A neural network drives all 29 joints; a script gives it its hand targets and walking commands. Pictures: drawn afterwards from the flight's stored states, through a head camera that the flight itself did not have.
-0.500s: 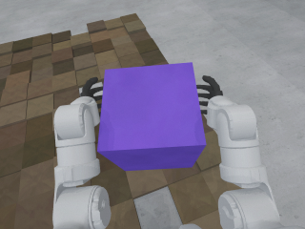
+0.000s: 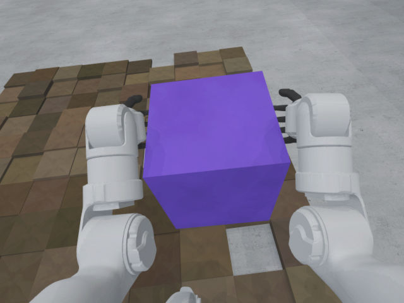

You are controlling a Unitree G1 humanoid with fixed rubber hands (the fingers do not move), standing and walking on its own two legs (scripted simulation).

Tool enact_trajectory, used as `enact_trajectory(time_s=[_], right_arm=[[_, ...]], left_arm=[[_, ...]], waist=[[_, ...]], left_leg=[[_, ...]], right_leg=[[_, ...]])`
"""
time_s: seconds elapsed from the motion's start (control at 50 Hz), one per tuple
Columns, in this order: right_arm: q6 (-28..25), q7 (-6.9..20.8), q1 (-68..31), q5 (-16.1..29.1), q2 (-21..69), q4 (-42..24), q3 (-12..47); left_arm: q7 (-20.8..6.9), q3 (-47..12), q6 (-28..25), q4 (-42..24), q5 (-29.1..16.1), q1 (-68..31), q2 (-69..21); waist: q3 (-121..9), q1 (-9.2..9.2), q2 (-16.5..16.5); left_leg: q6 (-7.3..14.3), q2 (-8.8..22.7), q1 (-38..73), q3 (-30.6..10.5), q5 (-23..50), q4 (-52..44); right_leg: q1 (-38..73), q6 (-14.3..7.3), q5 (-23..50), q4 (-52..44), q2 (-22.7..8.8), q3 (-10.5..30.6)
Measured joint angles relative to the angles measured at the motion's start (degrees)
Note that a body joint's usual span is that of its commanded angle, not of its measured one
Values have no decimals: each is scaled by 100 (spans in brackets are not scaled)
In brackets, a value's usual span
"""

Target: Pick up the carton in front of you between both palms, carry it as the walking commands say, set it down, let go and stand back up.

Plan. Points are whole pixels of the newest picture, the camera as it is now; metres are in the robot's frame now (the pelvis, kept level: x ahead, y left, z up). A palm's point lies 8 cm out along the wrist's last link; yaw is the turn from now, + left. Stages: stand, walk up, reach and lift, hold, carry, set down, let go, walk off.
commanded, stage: carry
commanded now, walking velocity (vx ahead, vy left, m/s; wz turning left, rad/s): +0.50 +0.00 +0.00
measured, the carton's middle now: (214, 157) +0.39 +0.03 +0.08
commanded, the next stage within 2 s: none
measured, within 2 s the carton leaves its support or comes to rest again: neither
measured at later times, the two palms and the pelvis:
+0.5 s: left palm (176, 51) +0.67 +0.13 +0.17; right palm (291, 58) +0.64 -0.15 +0.16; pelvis +0.28 +0.01 +0.01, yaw -1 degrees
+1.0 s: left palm (186, 24) +0.93 +0.14 +0.14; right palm (271, 25) +0.94 -0.15 +0.12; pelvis +0.59 -0.01 -0.02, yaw -1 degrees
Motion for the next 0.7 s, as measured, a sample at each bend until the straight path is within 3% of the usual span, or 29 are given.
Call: enact_trajectory(time_s=[0.06,0.1,0.16,0.2,0.26,0.34,0.5,0.54,0.58,0.62,0.7], right_arm=[[-149,53,62,-46,35,28,-10],[-309,61,30,-88,110,109,71],[-449,9,250,-111,255,38,171],[-404,-20,483,-23,280,-246,171],[-378,-70,686,137,290,-799,164],[-456,-77,861,151,400,-1365,161],[-329,-281,1358,-51,717,-1929,352],[-227,-337,1449,-104,735,-1994,428],[-149,-349,1489,-58,612,-1998,484],[-36,-329,1571,44,471,-1936,496],[163,-346,1484,147,385,-1720,536]], left_arm=[[60,-45,-90,-25,-49,58,7],[10,-74,-150,-21,-85,32,149],[-94,-73,-233,13,-21,113,208],[-93,-132,-166,-186,40,224,121],[-102,-160,-96,-719,150,328,-33],[-134,-133,-122,-1389,299,470,-216],[-251,-223,-174,-2108,574,1023,-506],[-278,-242,-162,-2120,601,1100,-546],[-255,-299,-218,-2042,606,1152,-609],[-125,-376,-202,-1931,563,1229,-687],[102,-353,28,-1984,391,1353,-698]], waist=[[20,-90,-34],[73,-259,-88],[340,-571,-255],[529,-703,-246],[784,-829,-210],[837,-943,-187],[260,-876,-241],[80,-827,-245],[-8,-696,-12],[-25,-606,86],[-25,-509,4]], left_leg=[[175,-129,526,313,624,-1452],[329,-159,734,348,740,-1460],[348,-255,879,369,186,-1159],[311,-269,1149,336,129,-1391],[347,-262,1538,319,97,-1773],[334,-227,1972,282,-66,-2129],[47,-219,2986,235,-932,-2270],[-40,-218,3165,228,-1401,-1848],[-69,-22,3032,185,-1737,-821],[-41,-55,2534,-16,-1716,566],[12,-124,1386,80,-1425,2115]], right_leg=[[344,403,-464,326,-82,-36],[19,671,-811,1586,-92,6],[-1004,750,-920,3850,64,327],[-1576,785,-710,4336,44,301],[-2257,874,-524,4112,-106,266],[-2779,1017,-455,3127,-280,236],[-2152,1066,1520,417,-293,-69],[-1623,994,2059,-320,-263,-243],[-1408,595,2643,-224,-125,-449],[-1338,291,2026,190,-65,-495],[-994,313,1633,152,-133,-434]])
